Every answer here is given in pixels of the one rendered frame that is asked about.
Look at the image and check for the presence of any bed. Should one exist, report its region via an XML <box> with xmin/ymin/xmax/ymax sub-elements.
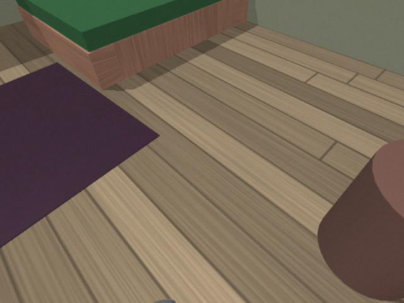
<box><xmin>16</xmin><ymin>0</ymin><xmax>249</xmax><ymax>90</ymax></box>

